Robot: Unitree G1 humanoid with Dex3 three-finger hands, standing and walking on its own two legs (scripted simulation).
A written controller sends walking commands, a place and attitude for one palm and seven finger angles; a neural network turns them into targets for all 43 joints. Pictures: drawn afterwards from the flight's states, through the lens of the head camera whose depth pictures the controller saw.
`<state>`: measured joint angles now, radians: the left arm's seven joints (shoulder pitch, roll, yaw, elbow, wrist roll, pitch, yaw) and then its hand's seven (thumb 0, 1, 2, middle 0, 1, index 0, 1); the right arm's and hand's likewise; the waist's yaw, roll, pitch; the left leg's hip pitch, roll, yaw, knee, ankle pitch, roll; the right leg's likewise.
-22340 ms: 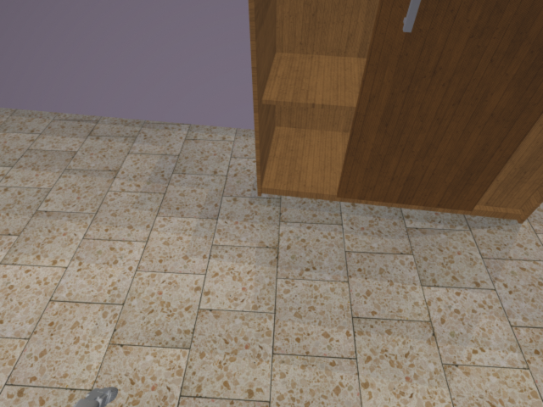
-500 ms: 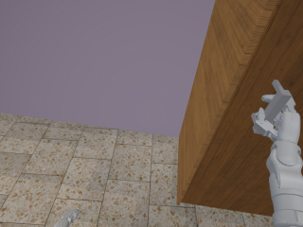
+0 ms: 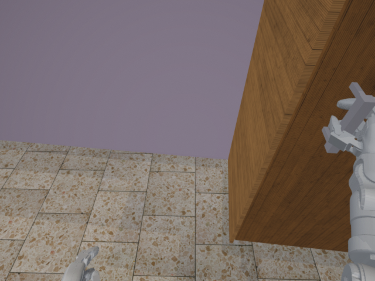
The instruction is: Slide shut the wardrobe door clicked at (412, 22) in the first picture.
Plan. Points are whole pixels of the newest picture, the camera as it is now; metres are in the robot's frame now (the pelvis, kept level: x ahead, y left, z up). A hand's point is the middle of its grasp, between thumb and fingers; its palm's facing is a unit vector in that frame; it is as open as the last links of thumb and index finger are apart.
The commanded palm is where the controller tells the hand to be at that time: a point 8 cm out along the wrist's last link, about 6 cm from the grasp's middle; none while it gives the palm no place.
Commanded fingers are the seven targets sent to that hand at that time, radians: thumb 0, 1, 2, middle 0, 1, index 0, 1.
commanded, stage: loosen the grip on the handle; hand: right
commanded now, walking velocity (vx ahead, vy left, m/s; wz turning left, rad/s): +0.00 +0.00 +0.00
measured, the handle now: (343, 119) +0.41 -0.31 +0.15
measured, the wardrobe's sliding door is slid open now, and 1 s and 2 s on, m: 0.00 0.00 0.00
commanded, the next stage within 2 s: slip the hand off the handle in 0.50 s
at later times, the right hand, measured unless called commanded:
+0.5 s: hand (343, 137) +0.37 -0.29 +0.15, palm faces +0.43 +0.88 -0.21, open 14.2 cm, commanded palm +0.32 -0.32 +0.15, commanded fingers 0.00 0.55 -0.20 0.25 1.15 0.25 1.15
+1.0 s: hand out of the picture +0.36 -0.36 +0.14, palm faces +0.44 +0.87 -0.21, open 14.7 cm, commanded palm +0.33 -0.39 +0.15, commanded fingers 0.00 0.55 -0.20 0.25 1.15 0.25 1.15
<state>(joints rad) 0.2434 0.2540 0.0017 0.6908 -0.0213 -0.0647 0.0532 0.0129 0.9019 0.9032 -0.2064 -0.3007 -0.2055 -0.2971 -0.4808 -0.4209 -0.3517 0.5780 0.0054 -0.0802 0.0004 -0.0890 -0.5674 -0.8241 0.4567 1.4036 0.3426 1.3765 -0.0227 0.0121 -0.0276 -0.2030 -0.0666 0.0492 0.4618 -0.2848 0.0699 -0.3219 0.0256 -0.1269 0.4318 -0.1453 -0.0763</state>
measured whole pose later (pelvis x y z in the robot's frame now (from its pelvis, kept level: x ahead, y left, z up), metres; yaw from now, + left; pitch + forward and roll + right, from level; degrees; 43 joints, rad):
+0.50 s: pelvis -0.01 +0.00 -0.01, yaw +0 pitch +3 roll +1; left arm 0.29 0.26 -0.04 0.69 -0.03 -0.09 0.08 0.01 0.90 0.90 -0.21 -0.30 -0.21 -0.30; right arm -0.43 -0.47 -0.37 0.49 0.05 -0.06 -0.05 -0.01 0.52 -0.22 0.32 1.23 0.29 1.22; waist 0.02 -0.01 -0.04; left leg -0.30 -0.08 0.07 0.57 -0.33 0.08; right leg -0.44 0.01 -0.11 0.58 -0.20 -0.08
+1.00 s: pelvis -0.01 -0.03 -0.01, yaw -2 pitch +4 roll +2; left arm 0.26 0.27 -0.05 0.67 -0.04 -0.09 0.11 0.01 0.90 0.90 -0.21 -0.30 -0.21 -0.30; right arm -0.47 -0.53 -0.39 0.57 0.05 -0.07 0.02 -0.01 0.55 -0.20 0.25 1.15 0.26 1.15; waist 0.01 -0.01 -0.04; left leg -0.31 -0.05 0.09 0.58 -0.34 0.04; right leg -0.47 0.04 -0.09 0.60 -0.21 -0.11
